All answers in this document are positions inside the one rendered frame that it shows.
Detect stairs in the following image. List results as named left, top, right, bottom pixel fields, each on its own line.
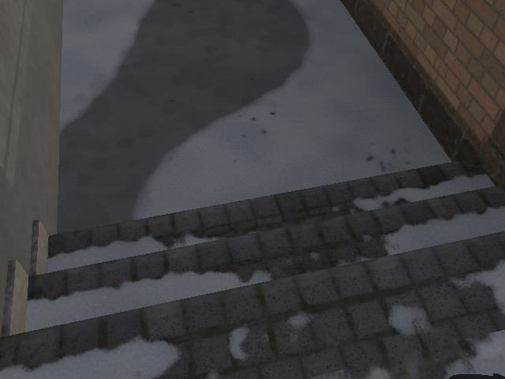
left=25, top=158, right=505, bottom=332

